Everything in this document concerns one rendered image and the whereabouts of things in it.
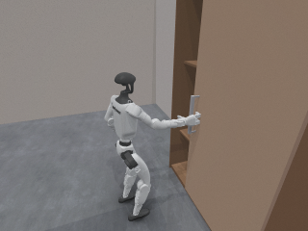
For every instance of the left robot thigh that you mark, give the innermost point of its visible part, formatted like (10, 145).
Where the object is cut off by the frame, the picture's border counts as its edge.
(130, 172)

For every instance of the robot right forearm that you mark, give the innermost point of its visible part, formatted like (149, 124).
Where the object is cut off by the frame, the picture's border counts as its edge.
(165, 124)

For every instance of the robot right hand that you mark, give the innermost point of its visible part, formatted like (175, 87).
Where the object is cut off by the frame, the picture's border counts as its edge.
(192, 120)

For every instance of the robot head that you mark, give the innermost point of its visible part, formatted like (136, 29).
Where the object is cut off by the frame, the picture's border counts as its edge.
(125, 79)

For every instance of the wardrobe door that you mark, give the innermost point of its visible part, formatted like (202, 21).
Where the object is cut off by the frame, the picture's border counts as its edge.
(252, 81)
(290, 211)

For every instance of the robot left forearm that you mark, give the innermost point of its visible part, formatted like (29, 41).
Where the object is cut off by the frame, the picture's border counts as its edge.
(112, 126)

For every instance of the handle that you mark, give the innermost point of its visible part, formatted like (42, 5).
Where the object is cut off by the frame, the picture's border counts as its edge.
(191, 111)

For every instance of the robot right upper arm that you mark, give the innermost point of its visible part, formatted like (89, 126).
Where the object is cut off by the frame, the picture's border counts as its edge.
(137, 112)

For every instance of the robot left upper arm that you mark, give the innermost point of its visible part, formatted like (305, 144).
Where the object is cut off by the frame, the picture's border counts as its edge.
(109, 115)

